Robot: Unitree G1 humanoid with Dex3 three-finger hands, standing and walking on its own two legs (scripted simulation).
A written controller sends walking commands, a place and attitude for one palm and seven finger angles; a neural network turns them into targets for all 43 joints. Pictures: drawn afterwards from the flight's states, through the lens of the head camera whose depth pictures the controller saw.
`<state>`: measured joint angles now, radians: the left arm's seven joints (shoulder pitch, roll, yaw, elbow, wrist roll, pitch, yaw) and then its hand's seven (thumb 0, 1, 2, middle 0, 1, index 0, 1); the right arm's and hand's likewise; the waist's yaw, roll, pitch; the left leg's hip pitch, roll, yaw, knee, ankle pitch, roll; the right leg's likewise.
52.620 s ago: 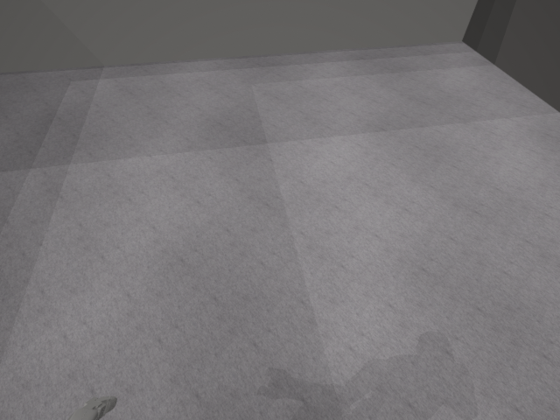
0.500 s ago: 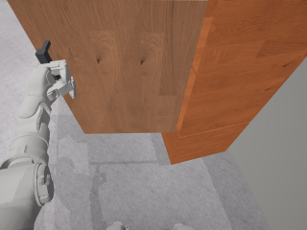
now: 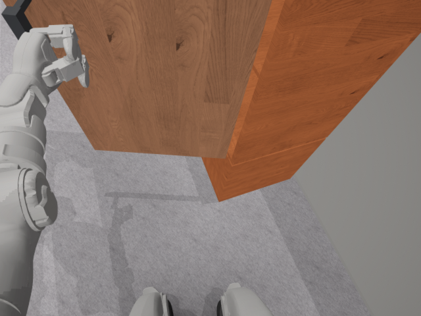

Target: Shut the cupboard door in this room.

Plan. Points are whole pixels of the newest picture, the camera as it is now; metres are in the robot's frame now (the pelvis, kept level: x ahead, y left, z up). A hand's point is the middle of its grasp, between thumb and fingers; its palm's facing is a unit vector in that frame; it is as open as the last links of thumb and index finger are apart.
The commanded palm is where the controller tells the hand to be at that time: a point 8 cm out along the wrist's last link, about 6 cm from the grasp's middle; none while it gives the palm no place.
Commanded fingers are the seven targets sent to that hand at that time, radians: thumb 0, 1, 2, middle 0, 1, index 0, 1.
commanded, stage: push the door shut along its arc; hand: left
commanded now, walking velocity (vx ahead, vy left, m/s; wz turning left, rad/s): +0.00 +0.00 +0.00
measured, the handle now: (40, 44) +0.60 +0.23 +0.13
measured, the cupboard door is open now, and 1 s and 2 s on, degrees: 68 56 53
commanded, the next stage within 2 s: pull the fist back off the door in 0.82 s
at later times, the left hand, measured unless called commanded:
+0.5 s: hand (95, 43) +0.58 +0.14 +0.14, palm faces -0.30 -0.96 +0.00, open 3.2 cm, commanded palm +0.60 +0.17 +0.12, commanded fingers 0.00 0.90 0.90 -1.30 -1.50 -1.30 -1.50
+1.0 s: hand (123, 29) +0.61 +0.09 +0.14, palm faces -0.21 -0.97 +0.09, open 3.3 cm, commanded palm +0.62 +0.12 +0.12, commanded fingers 0.00 0.90 0.90 -1.30 -1.50 -1.30 -1.50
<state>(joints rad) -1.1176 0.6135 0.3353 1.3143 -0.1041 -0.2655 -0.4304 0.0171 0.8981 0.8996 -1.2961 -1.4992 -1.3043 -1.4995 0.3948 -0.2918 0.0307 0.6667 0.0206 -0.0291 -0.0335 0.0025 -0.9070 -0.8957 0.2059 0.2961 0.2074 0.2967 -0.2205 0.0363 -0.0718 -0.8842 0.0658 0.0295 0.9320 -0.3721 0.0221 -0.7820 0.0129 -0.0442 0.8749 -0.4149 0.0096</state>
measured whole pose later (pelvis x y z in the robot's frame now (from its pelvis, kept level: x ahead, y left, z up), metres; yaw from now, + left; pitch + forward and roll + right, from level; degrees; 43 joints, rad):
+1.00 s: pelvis +0.00 -0.01 -0.03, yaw -1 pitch +27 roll -5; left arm -1.51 0.66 0.34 1.45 -0.03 -0.13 -0.31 0.03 0.93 0.95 -1.30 -1.50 -1.31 -1.50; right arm 0.44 -0.28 0.05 0.68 -0.04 -0.07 -0.02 0.00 -0.91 -0.90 0.21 0.30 0.21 0.30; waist -0.30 0.08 -0.07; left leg -1.13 0.09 -0.01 1.09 -0.43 0.01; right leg -1.01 0.04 -0.07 1.01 -0.47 0.00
